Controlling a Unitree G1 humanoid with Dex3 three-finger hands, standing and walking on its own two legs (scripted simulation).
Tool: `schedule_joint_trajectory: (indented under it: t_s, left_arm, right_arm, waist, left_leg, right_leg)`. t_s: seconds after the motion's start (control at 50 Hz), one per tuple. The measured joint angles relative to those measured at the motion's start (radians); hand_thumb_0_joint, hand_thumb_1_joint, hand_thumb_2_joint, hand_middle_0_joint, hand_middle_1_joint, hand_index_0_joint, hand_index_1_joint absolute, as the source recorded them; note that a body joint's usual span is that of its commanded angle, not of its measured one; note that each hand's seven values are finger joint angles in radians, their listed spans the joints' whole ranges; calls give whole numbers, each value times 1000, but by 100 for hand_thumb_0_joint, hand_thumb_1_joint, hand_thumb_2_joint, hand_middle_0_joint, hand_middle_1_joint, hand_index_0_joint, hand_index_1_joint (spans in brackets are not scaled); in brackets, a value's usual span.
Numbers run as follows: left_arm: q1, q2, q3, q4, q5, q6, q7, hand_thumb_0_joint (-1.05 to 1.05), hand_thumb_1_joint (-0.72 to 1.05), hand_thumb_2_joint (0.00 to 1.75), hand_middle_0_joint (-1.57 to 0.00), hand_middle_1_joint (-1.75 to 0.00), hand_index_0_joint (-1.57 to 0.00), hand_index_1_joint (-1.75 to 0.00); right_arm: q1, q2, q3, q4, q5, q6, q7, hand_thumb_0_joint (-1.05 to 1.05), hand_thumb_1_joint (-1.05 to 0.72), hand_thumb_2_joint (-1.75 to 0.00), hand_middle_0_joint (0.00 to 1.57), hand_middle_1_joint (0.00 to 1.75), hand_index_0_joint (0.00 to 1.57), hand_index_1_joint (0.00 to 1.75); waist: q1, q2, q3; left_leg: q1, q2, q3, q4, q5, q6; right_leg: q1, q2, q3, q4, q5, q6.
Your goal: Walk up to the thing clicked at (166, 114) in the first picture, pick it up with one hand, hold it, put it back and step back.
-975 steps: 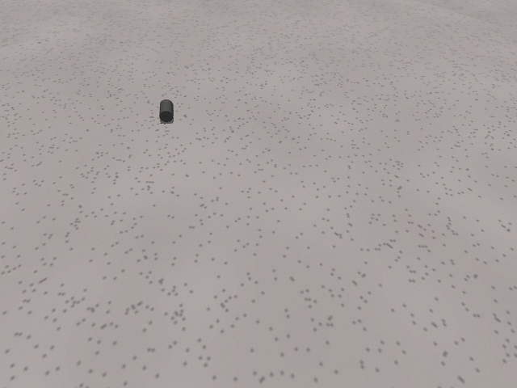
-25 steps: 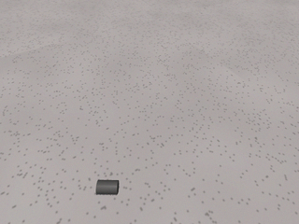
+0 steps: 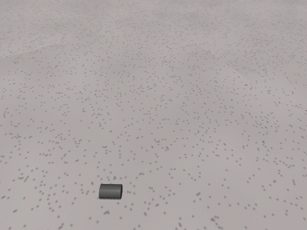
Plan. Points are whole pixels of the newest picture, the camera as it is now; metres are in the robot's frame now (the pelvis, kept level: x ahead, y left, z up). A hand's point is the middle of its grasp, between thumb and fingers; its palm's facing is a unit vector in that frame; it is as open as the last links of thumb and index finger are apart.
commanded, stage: stand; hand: left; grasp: from above
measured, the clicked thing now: (111, 191) +0.46 +0.25 -0.74
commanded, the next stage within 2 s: rise first in 0.04 s
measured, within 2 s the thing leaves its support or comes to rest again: neither
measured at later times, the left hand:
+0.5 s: hand out of the picture +0.14 +0.26 -0.17, palm faces -0.08 -0.92 -0.38, open 10.8 cm
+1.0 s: hand out of the picture +0.12 +0.27 -0.22, palm faces -0.16 -0.87 -0.46, open 14.0 cm
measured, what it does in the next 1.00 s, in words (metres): lowers itself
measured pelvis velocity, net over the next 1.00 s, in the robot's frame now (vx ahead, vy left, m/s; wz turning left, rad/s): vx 0.00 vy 0.01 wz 0.03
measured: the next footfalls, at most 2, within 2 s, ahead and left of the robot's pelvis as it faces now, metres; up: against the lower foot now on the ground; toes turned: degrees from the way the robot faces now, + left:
none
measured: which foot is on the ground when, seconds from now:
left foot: down 0.00-1.00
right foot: down 0.00-1.00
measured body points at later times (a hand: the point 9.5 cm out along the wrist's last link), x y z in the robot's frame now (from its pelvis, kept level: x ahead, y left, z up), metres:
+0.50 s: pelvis -0.01 +0.00 -0.03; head +0.05 +0.01 +0.42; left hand +0.15 +0.31 -0.15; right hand +0.10 -0.26 -0.14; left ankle +0.00 +0.13 -0.75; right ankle +0.00 -0.13 -0.75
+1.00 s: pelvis +0.00 +0.01 -0.09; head +0.09 +0.03 +0.35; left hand +0.13 +0.31 -0.19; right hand +0.18 -0.24 -0.18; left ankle +0.00 +0.13 -0.75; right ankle +0.00 -0.13 -0.75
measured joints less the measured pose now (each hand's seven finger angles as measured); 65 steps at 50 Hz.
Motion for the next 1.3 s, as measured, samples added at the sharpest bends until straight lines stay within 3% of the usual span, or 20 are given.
schedule_joint_trajectory:
  t_s: [0.16, 0.24, 0.3, 0.38, 0.46, 0.58, 0.72, 0.8, 1.0, 1.16, 1.3]
  left_arm:
    - [-1, -2, -1, 0, 1, 1, -1, 1, 90, 90, -20, -30, -20, -31]
    - [-63, -28, 49, -43, -17, -23, 16, 1, 85, 90, -21, -36, -20, -36]
    - [-151, -29, 96, -34, 20, -15, -4, 1, 74, 89, -21, -47, -20, -47]
    - [-190, -11, 144, -64, 104, -3, -40, 1, 52, 87, -20, -66, -20, -66]
    - [-149, -15, 143, -155, 149, 57, -34, 1, 25, 87, -17, -83, -19, -81]
    - [-79, -28, 132, -258, 170, 148, -17, 1, -16, 90, -14, -97, -16, -96]
    - [9, -40, 141, -430, 206, 152, -13, 0, -42, 94, -10, -106, -11, -105]
    - [54, -41, 138, -524, 232, 174, -11, 0, -47, 97, -9, -108, -9, -108]
    - [137, -30, 120, -682, 248, 252, -11, 0, -51, 97, -7, -108, -8, -108]
    - [172, -28, 115, -758, 271, 253, -1, 0, -51, 96, -7, -108, -8, -107]
    - [60, 24, 120, -632, 373, 165, 11, 0, -54, 96, -8, -107, -9, -107]
  right_arm:
    - [1, -2, 0, -3, -1, -2, -2, 1, -90, -90, 21, 30, 20, 30]
    - [58, 11, 7, -163, 48, -31, -33, 1, -91, -90, 20, 30, 20, 30]
    - [66, 45, -2, -239, 48, -43, -40, 1, -91, -89, 20, 30, 20, 30]
    - [83, 89, -19, -311, 33, -50, -33, 1, -90, -89, 20, 30, 20, 30]
    - [115, 104, -24, -370, 36, -43, -29, 1, -89, -89, 20, 30, 20, 30]
    - [119, 98, -27, -446, 35, -65, -22, 1, -88, -89, 21, 30, 20, 30]
    - [103, 97, -37, -497, 24, -106, -33, 1, -88, -89, 21, 30, 20, 30]
    - [89, 102, -37, -517, 21, -113, -39, 1, -88, -89, 21, 30, 20, 30]
    - [81, 115, -24, -576, 15, -136, -39, 1, -88, -89, 21, 30, 20, 30]
    - [80, 116, -23, -599, 13, -155, -40, 1, -88, -89, 21, 30, 20, 30]
    - [52, 97, -17, -593, 9, -191, -34, 1, -90, -90, 21, 30, 20, 30]
  waist:
    - [2, 3, -3]
    - [-5, 8, -4]
    - [-7, 1, -4]
    - [-19, -12, -38]
    - [-21, -5, -66]
    - [-25, 10, -96]
    - [-14, 2, -133]
    - [-14, 2, -146]
    - [-25, 15, -175]
    - [-26, 17, -185]
    - [-32, 12, -210]
  left_leg:
    - [3, -3, 0, -2, -1, 1]
    - [-109, -6, -26, 96, -32, 4]
    - [-202, -2, -32, 171, -53, 2]
    - [-311, 2, -33, 267, -92, 0]
    - [-354, 1, -32, 320, -123, 3]
    - [-457, -1, -35, 434, -180, 9]
    - [-618, -1, -47, 620, -268, 11]
    - [-675, 1, -53, 692, -304, 10]
    - [-784, 5, -71, 797, -348, 9]
    - [-889, 6, -80, 892, -377, 7]
    - [-1069, 1, -85, 1038, -412, 6]
  right_leg:
    - [0, -3, 0, 4, -5, 1]
    - [-95, -7, -23, 89, -37, 0]
    - [-185, -4, -27, 159, -59, -2]
    - [-294, 0, -23, 256, -96, -5]
    - [-334, -1, -21, 301, -122, -2]
    - [-431, -4, -21, 406, -175, 6]
    - [-587, -5, -26, 587, -263, 10]
    - [-639, -3, -29, 654, -298, 10]
    - [-739, 1, -42, 748, -340, 9]
    - [-841, 3, -46, 842, -371, 8]
    - [-1024, -1, -44, 998, -414, 6]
